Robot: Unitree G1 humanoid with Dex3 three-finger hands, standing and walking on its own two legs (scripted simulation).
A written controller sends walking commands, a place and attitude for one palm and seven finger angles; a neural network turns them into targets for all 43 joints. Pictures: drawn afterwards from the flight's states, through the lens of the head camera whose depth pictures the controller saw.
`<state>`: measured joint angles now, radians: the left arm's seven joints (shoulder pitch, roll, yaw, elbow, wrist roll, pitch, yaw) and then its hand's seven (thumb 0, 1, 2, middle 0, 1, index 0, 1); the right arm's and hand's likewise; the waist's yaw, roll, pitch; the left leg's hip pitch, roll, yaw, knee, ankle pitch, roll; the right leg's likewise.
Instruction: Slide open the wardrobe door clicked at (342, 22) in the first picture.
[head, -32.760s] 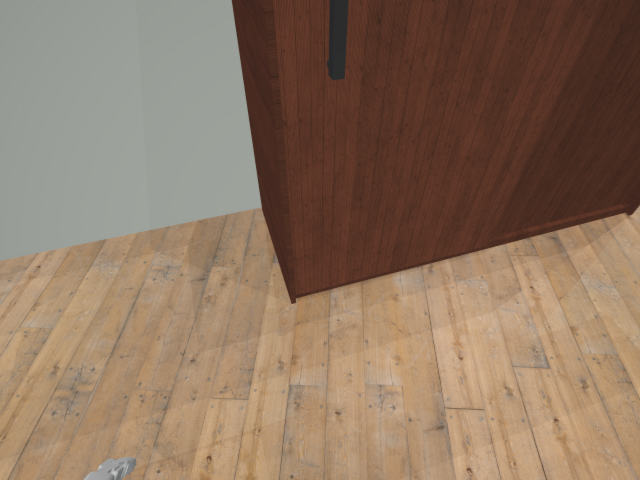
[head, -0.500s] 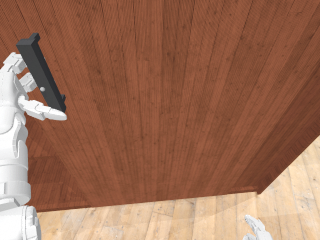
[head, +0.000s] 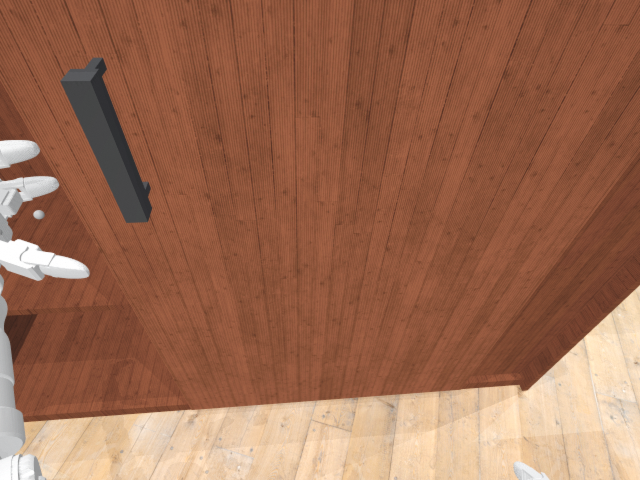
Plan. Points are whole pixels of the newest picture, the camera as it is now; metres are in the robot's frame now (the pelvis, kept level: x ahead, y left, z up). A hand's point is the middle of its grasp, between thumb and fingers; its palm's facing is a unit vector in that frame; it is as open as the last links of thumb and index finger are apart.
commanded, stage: slip the hand off the handle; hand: left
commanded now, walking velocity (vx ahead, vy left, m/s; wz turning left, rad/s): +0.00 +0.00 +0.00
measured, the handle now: (119, 145) +0.42 +0.27 +0.21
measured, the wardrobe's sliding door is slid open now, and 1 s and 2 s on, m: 0.57 0.57 0.57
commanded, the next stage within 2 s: draw the hand back to the body in 0.46 s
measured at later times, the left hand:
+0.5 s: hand (9, 273) +0.25 +0.31 +0.19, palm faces +0.42 -0.90 -0.12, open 14.7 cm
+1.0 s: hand (14, 307) +0.22 +0.29 +0.19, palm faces +0.26 -0.97 -0.05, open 14.7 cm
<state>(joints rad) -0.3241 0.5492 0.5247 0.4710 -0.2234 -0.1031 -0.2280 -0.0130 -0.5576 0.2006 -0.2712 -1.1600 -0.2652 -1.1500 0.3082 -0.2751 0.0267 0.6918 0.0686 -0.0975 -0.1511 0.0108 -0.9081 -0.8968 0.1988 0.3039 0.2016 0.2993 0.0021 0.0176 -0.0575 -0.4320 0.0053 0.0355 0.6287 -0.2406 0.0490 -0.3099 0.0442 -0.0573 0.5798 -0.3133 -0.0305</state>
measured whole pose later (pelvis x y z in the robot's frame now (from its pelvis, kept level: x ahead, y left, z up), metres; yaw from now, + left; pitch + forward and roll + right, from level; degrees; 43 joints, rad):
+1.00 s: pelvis +0.00 -0.01 +0.01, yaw +2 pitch -5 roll -1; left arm 0.10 0.45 0.51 -0.07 -0.38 0.25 -0.30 -0.01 -0.55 0.20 -0.26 -1.15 -0.26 -1.15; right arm 0.23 -0.28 0.06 0.64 0.09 -0.20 -0.13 0.01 -0.91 -0.90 0.20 0.30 0.20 0.30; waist 0.06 0.05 -0.05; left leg -0.24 -0.01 0.01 0.53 -0.20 0.03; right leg -0.12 0.04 -0.08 0.48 -0.28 -0.04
